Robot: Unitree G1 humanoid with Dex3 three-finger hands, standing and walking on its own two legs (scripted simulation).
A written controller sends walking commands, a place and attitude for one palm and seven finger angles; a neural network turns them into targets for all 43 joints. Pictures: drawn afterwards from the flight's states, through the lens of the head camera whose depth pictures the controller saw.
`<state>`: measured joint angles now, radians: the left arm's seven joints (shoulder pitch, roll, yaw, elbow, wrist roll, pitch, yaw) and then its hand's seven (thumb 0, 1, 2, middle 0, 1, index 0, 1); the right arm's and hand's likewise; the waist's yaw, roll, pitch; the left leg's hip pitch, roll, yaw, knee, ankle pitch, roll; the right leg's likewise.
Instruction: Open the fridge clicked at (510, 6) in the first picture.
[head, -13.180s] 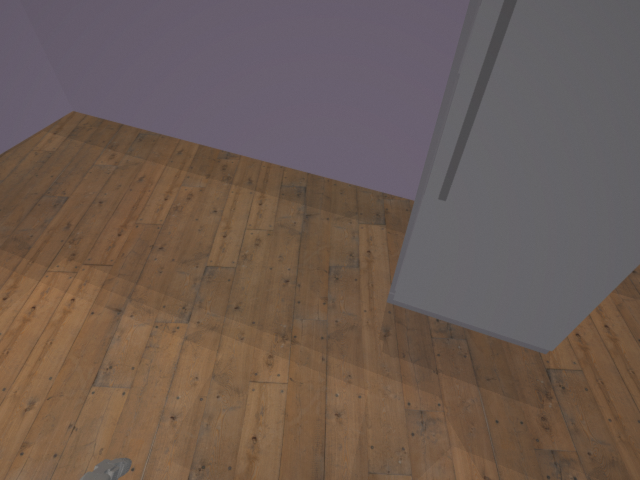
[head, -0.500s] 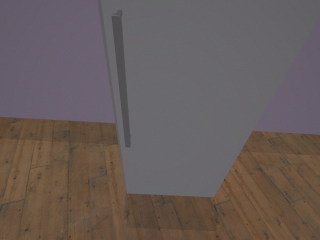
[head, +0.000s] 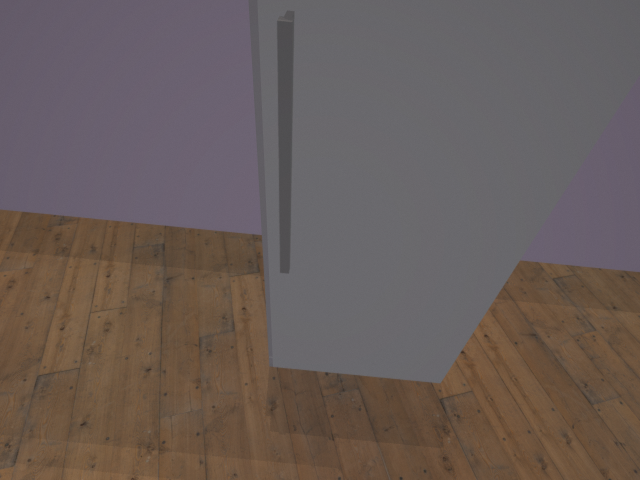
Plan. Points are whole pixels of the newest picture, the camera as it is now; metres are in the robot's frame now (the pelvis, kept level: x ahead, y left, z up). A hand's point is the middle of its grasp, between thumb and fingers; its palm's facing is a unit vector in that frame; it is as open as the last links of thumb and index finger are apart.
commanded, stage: look again from close up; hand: left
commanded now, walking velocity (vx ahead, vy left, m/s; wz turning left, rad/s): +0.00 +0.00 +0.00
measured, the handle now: (286, 170) +0.57 +0.11 +0.09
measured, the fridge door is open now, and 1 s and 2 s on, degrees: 0 0 0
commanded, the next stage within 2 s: none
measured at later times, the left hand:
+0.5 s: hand out of the picture -0.06 +0.21 -0.19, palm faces +0.05 -0.99 -0.15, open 7.4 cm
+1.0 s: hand out of the picture -0.20 +0.21 -0.18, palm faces +0.02 -0.99 -0.10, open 7.4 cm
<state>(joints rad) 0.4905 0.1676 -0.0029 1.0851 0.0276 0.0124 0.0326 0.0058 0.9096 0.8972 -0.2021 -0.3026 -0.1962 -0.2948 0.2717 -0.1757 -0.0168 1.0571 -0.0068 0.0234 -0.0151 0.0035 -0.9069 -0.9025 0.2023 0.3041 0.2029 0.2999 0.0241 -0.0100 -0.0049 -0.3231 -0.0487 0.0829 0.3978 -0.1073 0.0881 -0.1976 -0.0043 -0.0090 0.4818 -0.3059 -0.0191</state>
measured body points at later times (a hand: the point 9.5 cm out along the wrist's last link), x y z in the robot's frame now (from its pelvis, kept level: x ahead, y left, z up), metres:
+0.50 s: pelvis -0.10 +0.03 -0.01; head -0.13 +0.07 +0.44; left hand -0.06 +0.26 -0.18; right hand -0.13 -0.18 -0.16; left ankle +0.00 +0.09 -0.74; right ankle -0.09 -0.11 -0.69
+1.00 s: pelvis -0.18 +0.07 +0.00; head -0.17 +0.09 +0.45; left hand -0.20 +0.27 -0.17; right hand -0.22 -0.14 -0.15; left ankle -0.11 +0.14 -0.74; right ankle -0.17 -0.07 -0.74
